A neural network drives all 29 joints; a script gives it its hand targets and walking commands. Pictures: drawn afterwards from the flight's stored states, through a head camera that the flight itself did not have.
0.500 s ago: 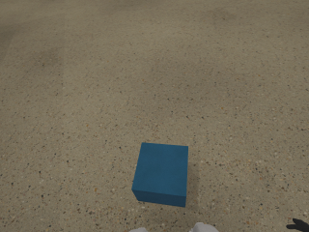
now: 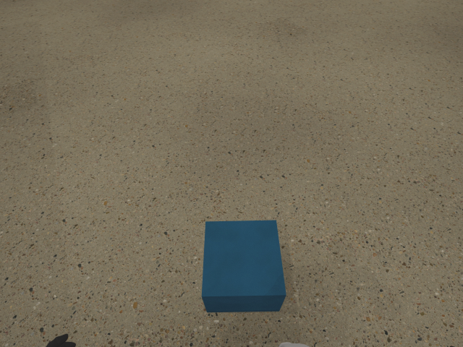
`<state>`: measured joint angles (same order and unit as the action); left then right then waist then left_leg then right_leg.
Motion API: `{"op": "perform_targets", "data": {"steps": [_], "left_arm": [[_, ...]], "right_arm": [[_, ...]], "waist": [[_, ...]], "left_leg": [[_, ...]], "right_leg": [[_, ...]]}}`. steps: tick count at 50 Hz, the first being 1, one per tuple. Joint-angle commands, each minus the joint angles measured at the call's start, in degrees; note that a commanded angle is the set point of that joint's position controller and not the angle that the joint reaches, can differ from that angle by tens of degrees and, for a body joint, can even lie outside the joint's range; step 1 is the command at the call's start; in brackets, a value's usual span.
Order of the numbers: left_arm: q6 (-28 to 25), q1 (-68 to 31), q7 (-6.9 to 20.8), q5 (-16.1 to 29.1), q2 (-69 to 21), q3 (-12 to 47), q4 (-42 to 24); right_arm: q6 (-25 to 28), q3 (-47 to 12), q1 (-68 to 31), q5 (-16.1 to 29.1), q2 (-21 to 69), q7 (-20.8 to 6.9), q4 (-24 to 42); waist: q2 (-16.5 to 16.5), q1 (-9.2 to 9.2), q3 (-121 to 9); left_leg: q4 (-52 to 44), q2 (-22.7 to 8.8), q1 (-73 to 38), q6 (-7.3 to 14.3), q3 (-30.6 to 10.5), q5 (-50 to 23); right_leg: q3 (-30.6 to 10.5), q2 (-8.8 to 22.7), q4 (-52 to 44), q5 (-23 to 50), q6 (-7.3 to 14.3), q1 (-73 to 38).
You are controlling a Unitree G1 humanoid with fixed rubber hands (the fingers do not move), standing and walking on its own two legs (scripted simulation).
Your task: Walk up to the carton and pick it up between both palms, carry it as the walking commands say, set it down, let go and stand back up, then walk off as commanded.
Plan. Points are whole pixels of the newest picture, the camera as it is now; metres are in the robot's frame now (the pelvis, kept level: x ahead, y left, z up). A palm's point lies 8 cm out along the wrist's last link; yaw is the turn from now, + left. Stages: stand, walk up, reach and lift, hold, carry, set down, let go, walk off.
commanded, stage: walk up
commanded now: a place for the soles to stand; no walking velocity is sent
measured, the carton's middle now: (241, 265) +0.51 -0.02 -0.63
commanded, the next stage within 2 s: stand in 1.12 s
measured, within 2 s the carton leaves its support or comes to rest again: neither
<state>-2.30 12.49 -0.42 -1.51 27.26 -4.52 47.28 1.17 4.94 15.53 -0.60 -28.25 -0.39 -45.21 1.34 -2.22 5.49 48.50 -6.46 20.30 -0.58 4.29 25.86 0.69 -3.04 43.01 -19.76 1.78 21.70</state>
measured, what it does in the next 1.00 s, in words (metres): stands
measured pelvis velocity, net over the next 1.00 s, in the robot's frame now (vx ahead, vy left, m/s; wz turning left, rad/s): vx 0.02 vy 0.00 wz -0.11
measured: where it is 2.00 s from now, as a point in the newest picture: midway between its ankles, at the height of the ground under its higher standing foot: outside the picture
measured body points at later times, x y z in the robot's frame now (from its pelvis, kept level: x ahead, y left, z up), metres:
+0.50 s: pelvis +0.01 +0.00 +0.02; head +0.03 +0.00 +0.47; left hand +0.18 +0.31 -0.08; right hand +0.10 -0.35 -0.07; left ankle +0.00 +0.13 -0.70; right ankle +0.05 -0.12 -0.70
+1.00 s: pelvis +0.02 +0.00 +0.04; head +0.03 -0.01 +0.49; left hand +0.17 +0.30 -0.07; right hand +0.09 -0.34 -0.07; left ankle +0.00 +0.13 -0.70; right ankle +0.05 -0.12 -0.70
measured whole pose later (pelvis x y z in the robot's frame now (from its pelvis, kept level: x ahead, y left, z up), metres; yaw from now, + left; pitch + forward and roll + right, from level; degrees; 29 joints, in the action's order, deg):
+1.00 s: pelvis +0.02 +0.00 +0.04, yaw -6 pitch -1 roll +1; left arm -0.3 3.5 1.2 -0.3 23.0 -0.4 59.4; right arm 1.9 0.9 5.2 -0.5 -24.3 -0.1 -59.0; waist -0.4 -0.4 3.0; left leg 23.0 -3.5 6.3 -1.2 9.2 14.8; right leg -2.6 -0.4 25.8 -10.0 0.3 14.2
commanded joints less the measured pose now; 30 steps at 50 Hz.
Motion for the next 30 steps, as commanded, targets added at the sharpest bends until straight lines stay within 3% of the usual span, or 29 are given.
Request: {"op": "perform_targets", "data": {"steps": [1,2,3,4,5,6,7,8,9,10,11,12,13,14,15,16,17,18,20,22,24,26,28,30], "left_arm": [[-1.0,1.6,0.1,0.0,14.6,-3.5,-3.4],[-0.9,2.3,0.3,0.7,13.2,-2.7,-3.0],[-0.7,0.7,0.3,0.7,12.8,-1.9,-3.3],[-0.3,-2.2,0.2,0.7,11.6,-1.0,-3.7],[0.2,-4.6,0.2,1.0,9.2,0.0,-4.1],[0.5,-4.9,0.4,1.1,8.1,0.1,-3.7],[0.8,-4.3,0.2,1.0,8.3,-0.1,-2.8],[0.9,-4.0,0.1,1.1,8.8,-0.3,-2.1],[1.0,-4.2,0.4,1.2,8.9,-0.4,-2.0],[0.8,-4.2,0.7,1.3,8.5,-0.3,-1.7],[0.6,-2.8,1.0,1.3,8.0,-0.2,-0.7],[0.3,-2.0,1.1,1.0,8.1,-0.4,0.0],[0.0,-2.2,1.1,0.5,9.2,-0.7,0.3],[-0.5,-4.3,1.2,0.5,11.6,-1.0,-0.6],[-0.5,-4.1,1.2,1.1,11.2,-0.3,-0.3],[-0.4,-3.9,1.0,1.3,10.6,0.3,0.1],[-0.1,-5.5,0.8,1.2,10.2,1.0,0.1],[0.2,-7.0,0.7,1.2,9.1,1.5,0.1],[0.8,-7.5,0.9,1.2,8.4,1.4,1.4],[1.2,-6.9,1.1,1.1,8.5,1.1,2.6],[1.1,-6.8,1.3,1.2,8.8,1.0,3.4],[0.9,-7.3,1.3,1.2,9.3,0.9,3.8],[0.8,-7.8,1.2,1.1,9.3,1.2,4.2],[0.9,-8.8,1.1,0.9,9.0,1.6,4.4]], "right_arm": [[1.2,1.1,-1.4,1.2,-6.7,0.8,4.4],[1.0,1.1,-2.8,1.6,-7.5,1.3,3.7],[1.2,1.0,-1.4,1.5,-7.3,1.6,2.8],[1.8,0.8,0.1,1.3,-7.2,1.7,1.6],[2.4,0.8,0.3,0.5,-9.0,1.7,1.1],[2.9,1.6,0.7,-0.2,-12.7,1.7,0.7],[2.9,2.0,0.3,-0.3,-14.1,1.7,0.7],[2.9,2.0,-0.3,-0.1,-13.5,1.6,0.8],[3.0,1.9,-0.7,0.0,-13.2,1.7,0.8],[3.0,1.9,-1.5,0.0,-13.2,1.8,0.5],[2.8,1.6,-3.6,0.0,-12.9,1.8,0.5],[2.6,1.1,-4.6,0.0,-11.7,1.6,0.5],[2.4,0.4,-4.6,0.4,-10.0,1.5,0.8],[2.3,0.1,-3.5,0.7,-8.4,1.3,1.3],[1.9,-0.3,-4.6,0.9,-6.8,1.3,1.3],[1.7,-0.4,-6.2,0.9,-6.4,1.2,1.0],[1.8,-0.6,-6.0,0.7,-6.4,1.1,0.3],[2.0,-0.6,-5.7,0.5,-7.4,1.1,-0.6],[2.4,0.1,-6.0,0.1,-10.7,1.2,-2.1],[2.1,0.2,-7.3,0.3,-10.9,1.2,-2.8],[1.9,-0.1,-9.5,0.3,-9.7,1.2,-3.1],[1.6,-0.6,-10.6,0.5,-8.2,1.0,-3.6],[1.3,-1.1,-10.5,0.7,-6.8,0.9,-4.3],[1.3,-1.4,-10.0,0.6,-6.3,0.8,-5.3]], "waist": [[-8.0,2.09,-8.1],[-4.8,2.54,-9.3],[-5.0,1.56,-9.2],[-4.6,0.09,-8.3],[-1.7,-0.67,-6.3],[3.1,-0.42,-5.7],[4.0,0.18,-4.8],[4.7,0.55,-4.2],[5.5,0.86,-3.7],[6.3,1.26,-3.4],[7.3,2.36,-3.8],[6.3,3.05,-4.3],[2.9,2.9,-5.8],[-2.4,1.57,-8.1],[-3.1,1.55,-10.1],[-3.0,1.87,-9.6],[-3.3,1.15,-8.4],[-3.1,0.72,-7.5],[-1.4,1.34,-6.5],[-0.9,1.78,-6.5],[-0.4,2.26,-6.6],[-2.3,2.07,-6.1],[-4.4,1.58,-6.4],[-5.9,1.11,-6.4]], "left_leg": [[0.8,1.1,9.6,1.9,-1.9,-6.8],[0.5,2.8,6.0,2.4,-2.6,4.2],[-2.9,3.3,2.5,2.8,-2.8,3.4],[-8.6,2.9,-2.6,3.3,-3.6,-2.8],[-15.8,-0.4,-5.0,4.8,-8.8,-5.3],[-20.7,-7.4,-7.6,7.9,-17.1,-10.5],[-21.5,-13.3,-9.6,11.4,-21.5,-20.9],[-21.2,-16.4,-9.5,14.1,-21.5,-30.3],[-20.3,-16.6,-10.3,14.5,-19.3,-36.6],[-19.0,-14.6,-10.0,12.8,-15.5,-39.2],[-17.4,-11.5,-7.0,10.2,-10.9,-39.0],[-15.7,-8.3,-3.6,7.4,-7.7,-34.9],[-13.6,-6.0,-1.1,5.2,-5.6,-29.8],[-10.9,-2.2,0.2,2.9,-2.4,-20.9],[-9.6,1.4,-2.3,2.2,-2.0,-9.6],[-10.4,2.6,-4.3,2.4,-2.2,-5.7],[-13.8,2.2,-6.4,2.8,-2.8,-5.7],[-17.6,0.4,-8.2,3.7,-4.4,-7.4],[-22.3,-6.1,-8.8,6.0,-8.4,-12.4],[-22.4,-7.8,-8.6,7.1,-7.5,-15.4],[-22.0,-5.3,-6.6,5.4,-4.1,-11.4],[-20.5,-1.9,-6.2,3.8,-1.4,-7.1],[-19.5,0.6,-8.1,3.3,-0.9,-4.6],[-21.0,1.2,-10.5,3.3,-1.6,-3.7]], "right_leg": [[-26.4,13.6,-13.2,10.1,8.7,-12.3],[-28.4,17.4,-12.3,16.6,13.1,-10.0],[-26.0,16.8,-11.0,19.7,13.0,-7.9],[-21.3,14.0,-9.0,19.8,10.4,-3.5],[-14.9,9.2,-4.4,19.8,5.9,1.6],[-8.4,4.3,3.5,19.1,1.6,5.1],[-5.4,2.7,5.8,9.0,-0.2,8.2],[-4.1,2.8,7.9,-5.1,-0.8,8.3],[-3.8,3.9,6.9,-11.4,-0.4,7.8],[-2.7,4.7,2.0,-9.8,0.5,4.9],[-0.6,3.9,-3.6,-3.6,1.2,-1.3],[-0.7,3.3,-8.6,6.5,1.8,-7.3],[-4.0,4.6,-9.0,16.8,2.4,-11.5],[-13.2,9.8,-9.2,21.3,4.6,-11.2],[-18.5,13.8,-10.4,22.0,8.1,-8.6],[-18.8,14.1,-11.5,20.8,9.2,-6.6],[-17.1,13.1,-11.5,19.3,8.1,-4.0],[-13.9,10.9,-10.4,18.5,5.7,-1.7],[-6.5,6.5,-5.3,18.9,1.8,-1.4],[-4.8,5.9,-6.4,15.9,1.3,-2.9],[-6.5,6.5,-8.8,16.9,2.1,-6.0],[-10.5,8.3,-12.3,16.3,3.3,-5.8],[-15.0,10.2,-16.5,13.1,4.3,-4.2],[-16.4,10.7,-19.4,10.0,3.9,-2.5]]}}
